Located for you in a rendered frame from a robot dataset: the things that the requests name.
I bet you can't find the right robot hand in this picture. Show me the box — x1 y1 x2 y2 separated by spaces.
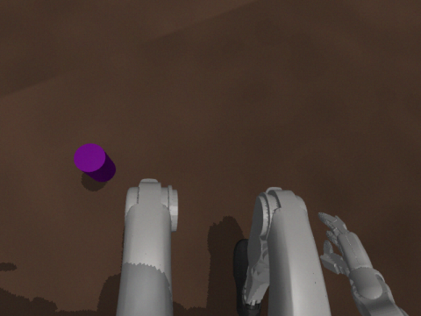
318 212 373 277

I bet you can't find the right robot arm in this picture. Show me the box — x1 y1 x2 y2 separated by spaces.
349 267 408 316

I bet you can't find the right robot foot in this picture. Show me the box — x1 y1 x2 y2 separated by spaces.
233 239 261 316

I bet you can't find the can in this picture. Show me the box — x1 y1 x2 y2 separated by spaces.
74 144 116 182

